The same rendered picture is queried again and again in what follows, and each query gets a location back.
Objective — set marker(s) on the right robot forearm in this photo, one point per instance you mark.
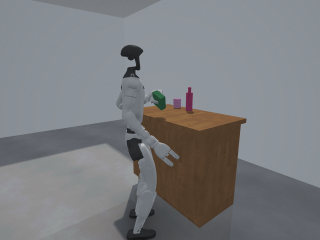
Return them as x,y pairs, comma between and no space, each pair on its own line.
135,125

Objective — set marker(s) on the robot left hand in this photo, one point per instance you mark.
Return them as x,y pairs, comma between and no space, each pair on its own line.
151,96

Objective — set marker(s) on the left robot forearm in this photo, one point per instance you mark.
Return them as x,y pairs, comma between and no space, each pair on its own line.
146,99

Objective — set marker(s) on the robot left upper arm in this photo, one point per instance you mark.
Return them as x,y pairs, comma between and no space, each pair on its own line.
119,102

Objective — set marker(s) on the table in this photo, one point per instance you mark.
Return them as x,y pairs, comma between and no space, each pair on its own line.
201,183

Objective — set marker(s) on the sponge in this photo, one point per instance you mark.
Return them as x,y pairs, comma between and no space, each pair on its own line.
160,98

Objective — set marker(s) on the robot left foot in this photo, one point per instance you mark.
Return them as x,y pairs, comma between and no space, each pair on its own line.
132,213

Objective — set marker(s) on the robot right upper arm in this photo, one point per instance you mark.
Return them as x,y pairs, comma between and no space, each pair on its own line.
132,87

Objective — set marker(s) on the robot right hand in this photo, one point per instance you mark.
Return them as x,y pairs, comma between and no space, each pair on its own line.
162,150

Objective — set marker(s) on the robot left thigh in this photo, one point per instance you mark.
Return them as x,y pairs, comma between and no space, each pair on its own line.
140,175

